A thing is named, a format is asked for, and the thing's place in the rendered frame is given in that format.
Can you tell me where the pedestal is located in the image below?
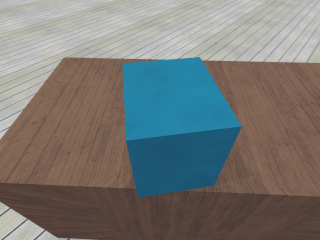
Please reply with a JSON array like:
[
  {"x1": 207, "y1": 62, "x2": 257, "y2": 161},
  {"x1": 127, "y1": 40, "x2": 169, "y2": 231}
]
[{"x1": 0, "y1": 57, "x2": 320, "y2": 240}]

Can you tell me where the carton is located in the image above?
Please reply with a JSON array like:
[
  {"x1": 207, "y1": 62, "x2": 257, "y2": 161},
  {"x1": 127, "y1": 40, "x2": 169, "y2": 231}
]
[{"x1": 122, "y1": 57, "x2": 242, "y2": 198}]

